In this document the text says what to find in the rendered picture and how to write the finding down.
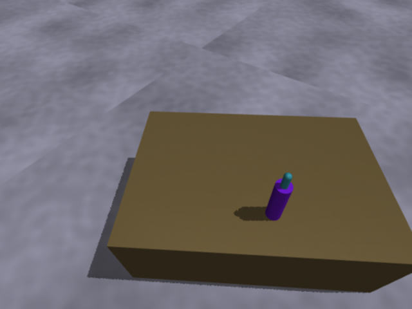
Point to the bottle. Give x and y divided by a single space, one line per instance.
279 197

